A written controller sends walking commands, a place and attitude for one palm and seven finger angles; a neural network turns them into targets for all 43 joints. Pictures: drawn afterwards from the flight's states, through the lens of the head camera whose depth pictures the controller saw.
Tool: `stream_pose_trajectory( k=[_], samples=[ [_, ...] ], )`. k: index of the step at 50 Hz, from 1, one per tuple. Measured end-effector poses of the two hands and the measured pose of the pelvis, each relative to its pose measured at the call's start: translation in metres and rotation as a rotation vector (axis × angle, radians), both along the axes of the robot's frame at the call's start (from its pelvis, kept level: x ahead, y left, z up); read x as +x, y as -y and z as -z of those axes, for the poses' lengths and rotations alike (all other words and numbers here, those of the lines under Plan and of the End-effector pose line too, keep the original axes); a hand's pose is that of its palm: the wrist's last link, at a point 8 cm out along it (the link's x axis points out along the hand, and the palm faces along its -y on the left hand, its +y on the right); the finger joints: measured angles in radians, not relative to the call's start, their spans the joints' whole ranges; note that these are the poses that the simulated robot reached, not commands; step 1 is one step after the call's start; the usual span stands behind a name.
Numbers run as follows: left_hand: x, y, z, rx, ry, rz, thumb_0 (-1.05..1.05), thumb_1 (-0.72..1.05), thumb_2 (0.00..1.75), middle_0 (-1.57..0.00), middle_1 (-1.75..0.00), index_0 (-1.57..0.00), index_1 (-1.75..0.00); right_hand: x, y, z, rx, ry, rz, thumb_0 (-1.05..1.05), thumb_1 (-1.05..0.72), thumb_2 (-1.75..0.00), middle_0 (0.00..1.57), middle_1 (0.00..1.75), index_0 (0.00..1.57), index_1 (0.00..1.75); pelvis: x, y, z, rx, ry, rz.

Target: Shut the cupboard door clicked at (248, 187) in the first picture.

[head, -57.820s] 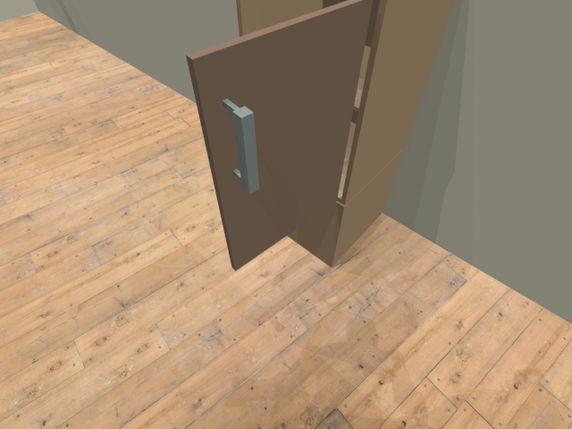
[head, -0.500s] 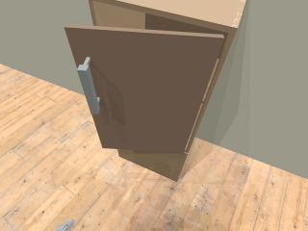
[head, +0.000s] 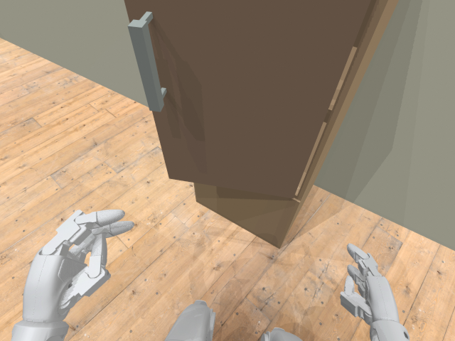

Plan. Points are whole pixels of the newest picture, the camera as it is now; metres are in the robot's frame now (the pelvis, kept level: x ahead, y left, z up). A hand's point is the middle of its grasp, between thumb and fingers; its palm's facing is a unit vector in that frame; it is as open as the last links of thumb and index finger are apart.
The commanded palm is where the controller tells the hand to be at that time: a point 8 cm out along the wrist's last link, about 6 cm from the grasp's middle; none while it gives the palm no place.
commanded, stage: raise the hand and make a fist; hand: left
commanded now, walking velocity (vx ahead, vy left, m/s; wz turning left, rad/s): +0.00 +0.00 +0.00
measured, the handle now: (152, 64) +0.56 +0.23 +0.17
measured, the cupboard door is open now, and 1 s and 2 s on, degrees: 22 22 22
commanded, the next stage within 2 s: bring the fist close to the handle in 1.34 s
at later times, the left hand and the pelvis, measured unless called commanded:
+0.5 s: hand (113, 233) +0.24 +0.20 +0.11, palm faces -0.09 -1.00 -0.03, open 3.3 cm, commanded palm +0.22 +0.26 +0.13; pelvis +0.02 +0.03 +0.04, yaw -2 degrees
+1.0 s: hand (67, 182) +0.26 +0.24 +0.19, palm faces +0.02 -1.00 -0.06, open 3.1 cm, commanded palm +0.23 +0.28 +0.18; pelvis +0.03 +0.05 +0.07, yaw -1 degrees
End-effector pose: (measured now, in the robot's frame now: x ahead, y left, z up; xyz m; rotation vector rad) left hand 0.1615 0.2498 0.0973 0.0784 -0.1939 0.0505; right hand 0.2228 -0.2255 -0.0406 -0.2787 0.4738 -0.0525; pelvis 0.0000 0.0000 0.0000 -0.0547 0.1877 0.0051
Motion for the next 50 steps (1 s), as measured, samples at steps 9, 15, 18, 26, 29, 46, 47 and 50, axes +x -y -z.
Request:
stream_pose_trajectory(
  k=[9, 15, 18, 26, 29, 46, 47, 50],
  samples=[
    [0.062, 0.022, 0.012, -0.053, -0.357, 0.158, 0.01, 0.89, 0.90, -0.72, -0.87, -0.73, -0.87, -0.068, -0.006, 0.006, 0.120, -0.158, 0.186, 0.02, -0.90, -0.90, 0.21, 0.30, 0.20, 0.30, 0.010, -0.002, -0.026, 0.036, 0.032, 0.046],
    [0.050, -0.016, -0.023, -0.012, -0.216, -0.055, 0.02, 0.90, 0.90, -0.83, -0.99, -0.83, -0.99, -0.091, 0.009, -0.001, 0.047, -0.246, 0.216, 0.02, -0.90, -0.90, 0.21, 0.30, 0.20, 0.30, 0.023, -0.009, -0.038, 0.035, 0.036, 0.048],
    [0.049, -0.017, -0.027, 0.000, -0.166, -0.007, 0.01, 0.90, 0.90, -0.88, -1.05, -0.89, -1.05, -0.088, 0.013, -0.002, 0.006, -0.255, 0.190, 0.02, -0.90, -0.90, 0.21, 0.30, 0.20, 0.30, 0.023, -0.016, -0.038, 0.025, 0.030, 0.036],
    [0.061, -0.011, -0.018, -0.034, -0.235, 0.127, 0.02, 0.89, 0.90, -1.03, -1.21, -1.04, -1.21, -0.052, -0.003, -0.025, -0.008, -0.138, 0.177, 0.02, -0.91, -0.90, 0.20, 0.30, 0.20, 0.30, 0.026, -0.032, -0.043, 0.015, 0.041, 0.040],
    [0.066, -0.024, -0.038, -0.029, -0.161, 0.062, 0.02, 0.89, 0.90, -1.09, -1.27, -1.09, -1.27, -0.035, -0.019, -0.037, 0.012, -0.084, 0.144, 0.02, -0.91, -0.90, 0.20, 0.30, 0.20, 0.30, 0.029, -0.036, -0.047, 0.011, 0.057, 0.037],
    [0.072, -0.045, -0.078, -0.010, -0.141, 0.030, 0.02, 0.89, 0.90, -1.29, -1.48, -1.29, -1.49, -0.023, -0.064, -0.054, 0.062, -0.071, 0.028, 0.02, -0.90, -0.90, 0.21, 0.30, 0.20, 0.30, 0.028, -0.047, -0.064, 0.006, 0.138, 0.021],
    [0.073, -0.047, -0.084, -0.007, -0.113, 0.023, 0.02, 0.89, 0.90, -1.29, -1.49, -1.29, -1.49, -0.026, -0.062, -0.053, 0.060, -0.076, 0.029, 0.02, -0.90, -0.90, 0.21, 0.30, 0.20, 0.30, 0.027, -0.047, -0.065, 0.006, 0.142, 0.019],
    [0.075, -0.046, -0.095, -0.012, -0.076, 0.031, 0.02, 0.89, 0.90, -1.29, -1.49, -1.30, -1.50, -0.033, -0.057, -0.051, 0.059, -0.092, 0.039, 0.02, -0.90, -0.90, 0.21, 0.30, 0.20, 0.30, 0.026, -0.046, -0.067, 0.006, 0.153, 0.016]
  ],
)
